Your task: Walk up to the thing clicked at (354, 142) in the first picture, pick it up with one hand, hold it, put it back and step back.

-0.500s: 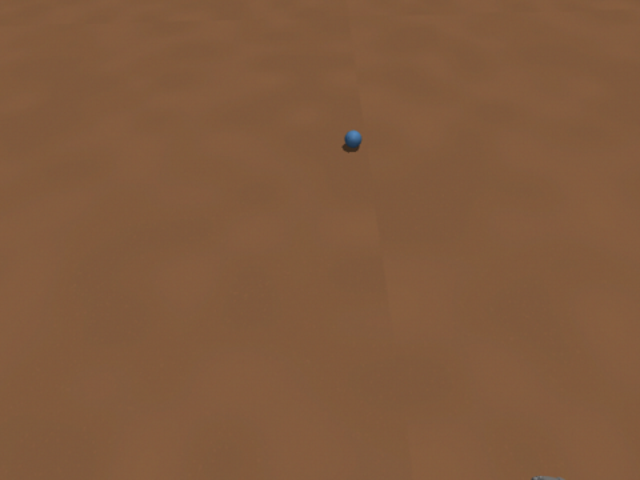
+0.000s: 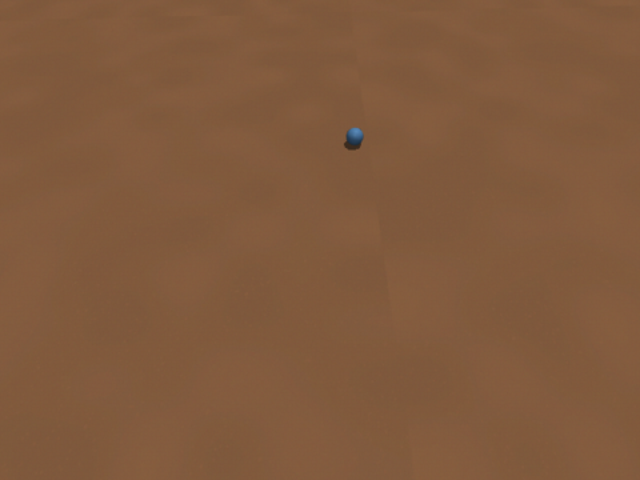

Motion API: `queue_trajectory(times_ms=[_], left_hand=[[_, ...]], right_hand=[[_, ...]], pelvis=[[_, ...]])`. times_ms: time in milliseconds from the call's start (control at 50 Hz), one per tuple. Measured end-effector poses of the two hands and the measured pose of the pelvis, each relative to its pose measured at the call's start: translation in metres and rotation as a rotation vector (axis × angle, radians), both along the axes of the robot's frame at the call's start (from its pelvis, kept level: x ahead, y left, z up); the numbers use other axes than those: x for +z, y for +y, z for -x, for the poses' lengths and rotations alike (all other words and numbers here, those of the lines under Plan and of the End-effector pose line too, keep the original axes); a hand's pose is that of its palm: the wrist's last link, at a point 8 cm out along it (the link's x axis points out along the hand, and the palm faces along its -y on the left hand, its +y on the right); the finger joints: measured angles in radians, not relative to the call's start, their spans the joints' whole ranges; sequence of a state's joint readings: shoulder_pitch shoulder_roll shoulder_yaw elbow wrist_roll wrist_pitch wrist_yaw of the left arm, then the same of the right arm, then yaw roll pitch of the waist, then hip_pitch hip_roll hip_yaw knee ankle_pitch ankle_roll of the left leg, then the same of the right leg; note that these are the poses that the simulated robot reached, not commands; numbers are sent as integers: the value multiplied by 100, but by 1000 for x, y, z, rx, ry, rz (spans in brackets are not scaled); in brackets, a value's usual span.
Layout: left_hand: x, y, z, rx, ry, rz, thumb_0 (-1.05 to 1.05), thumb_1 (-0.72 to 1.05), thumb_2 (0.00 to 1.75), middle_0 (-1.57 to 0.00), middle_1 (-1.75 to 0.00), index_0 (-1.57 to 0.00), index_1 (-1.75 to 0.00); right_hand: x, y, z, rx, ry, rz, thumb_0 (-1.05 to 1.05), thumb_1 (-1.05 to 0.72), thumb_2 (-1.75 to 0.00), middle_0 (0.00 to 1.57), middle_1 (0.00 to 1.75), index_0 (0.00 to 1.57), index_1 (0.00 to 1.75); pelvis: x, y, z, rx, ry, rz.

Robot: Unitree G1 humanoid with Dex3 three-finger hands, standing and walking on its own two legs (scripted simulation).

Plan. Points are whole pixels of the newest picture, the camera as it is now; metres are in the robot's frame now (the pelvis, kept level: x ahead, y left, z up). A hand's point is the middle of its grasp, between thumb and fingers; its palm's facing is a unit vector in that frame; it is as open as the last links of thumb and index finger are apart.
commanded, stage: stand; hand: left
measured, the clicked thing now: (354, 136) +1.72 -0.21 -0.74
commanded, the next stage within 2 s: walk up in 0.62 s
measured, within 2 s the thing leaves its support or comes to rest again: neither
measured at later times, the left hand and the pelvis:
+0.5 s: hand out of the picture +0.09 +0.25 -0.16, palm faces -0.03 -0.94 -0.34, open 7.3 cm; pelvis +0.01 +0.00 +0.00, yaw +0 degrees
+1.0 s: hand (191, 428) +0.22 +0.21 -0.14, palm faces -0.13 -0.89 -0.45, open 7.3 cm; pelvis +0.10 -0.08 -0.03, yaw -8 degrees
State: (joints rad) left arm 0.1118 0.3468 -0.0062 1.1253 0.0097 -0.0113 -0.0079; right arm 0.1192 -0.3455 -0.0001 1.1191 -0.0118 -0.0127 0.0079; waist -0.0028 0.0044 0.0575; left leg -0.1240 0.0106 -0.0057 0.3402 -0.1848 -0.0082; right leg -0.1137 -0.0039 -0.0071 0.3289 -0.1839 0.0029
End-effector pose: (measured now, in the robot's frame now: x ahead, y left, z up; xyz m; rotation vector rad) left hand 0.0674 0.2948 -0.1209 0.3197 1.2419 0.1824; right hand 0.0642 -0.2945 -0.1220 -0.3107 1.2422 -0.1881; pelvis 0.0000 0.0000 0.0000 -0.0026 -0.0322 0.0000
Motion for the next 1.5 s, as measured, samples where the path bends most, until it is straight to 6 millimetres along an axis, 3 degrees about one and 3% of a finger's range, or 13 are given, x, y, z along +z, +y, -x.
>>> queue_trajectory(times_ms=[660, 760, 840, 920, 980, 1020, 1140, 1240, 1320, 1400, 1500], left_hand=[[2, 5, -18, -8, -28, 9, 1, 91, 90, -20, -30, -21, -30], [7, 9, -40, -81, -18, -9, 1, 91, 90, -20, -30, -21, -30], [19, 1, -75, -127, -49, -23, 1, 91, 90, -20, -30, -21, -30], [25, -19, -115, -168, -75, -62, 1, 91, 90, -20, -30, -21, -30], [21, -37, -142, -171, -126, -102, 1, 91, 90, -20, -30, -21, -30], [20, -51, -150, -157, -153, -101, 1, 91, 90, -20, -30, -21, -30], [25, -85, -164, -141, -91, -51, 1, 90, 90, -20, -30, -21, -30], [16, -95, -196, -153, -51, -18, 1, 90, 90, -20, -30, -21, -30], [2, -94, -241, -166, -45, 0, 1, 90, 90, -20, -30, -21, -30], [-18, -87, -302, -199, -40, 2, 1, 90, 90, -20, -30, -21, -30], [-13, -101, -390, -281, -70, 3, 1, 91, 90, -20, -30, -21, -30]], right_hand=[[4, 0, -19, 2, -48, 0, 1, -90, -90, 20, 30, 21, 30], [10, -26, -7, -57, -127, 20, 0, -90, -90, 20, 30, 21, 30], [11, -61, 8, -99, -80, 49, 0, -90, -90, 20, 30, 21, 30], [-1, -102, 6, -140, -43, 64, 1, -90, -90, 20, 30, 21, 30], [-20, -133, -10, -148, -23, 76, 1, -90, -90, 20, 30, 21, 30], [-23, -142, -30, -145, -16, 69, 1, -90, -90, 20, 30, 20, 30], [-3, -145, -109, -102, -117, 9, 1, -91, -90, 20, 30, 20, 30], [12, -145, -163, -78, -142, 0, 1, -91, -90, 20, 30, 20, 30], [17, -146, -209, -76, -142, 31, 1, -90, -90, 20, 30, 20, 30], [16, -147, -255, -90, -183, 86, 1, -90, -90, 20, 30, 21, 30], [26, -143, -277, -174, -207, 89, 0, -90, -90, 20, 30, 21, 30]], pelvis=[[-1, 3, -12, -11, 7, -3], [-5, -8, -22, -61, 18, -22], [-6, -27, -41, -92, 10, -28], [-16, -54, -69, -125, -3, -37], [-32, -78, -91, -133, -14, -9], [-33, -88, -103, -139, -17, 0], [-13, -104, -146, -164, -17, 7], [-9, -112, -192, -185, -2, 15], [-14, -111, -237, -190, 7, 30], [-29, -103, -287, -205, 6, 5], [-21, -109, -335, -230, -3, -10]])
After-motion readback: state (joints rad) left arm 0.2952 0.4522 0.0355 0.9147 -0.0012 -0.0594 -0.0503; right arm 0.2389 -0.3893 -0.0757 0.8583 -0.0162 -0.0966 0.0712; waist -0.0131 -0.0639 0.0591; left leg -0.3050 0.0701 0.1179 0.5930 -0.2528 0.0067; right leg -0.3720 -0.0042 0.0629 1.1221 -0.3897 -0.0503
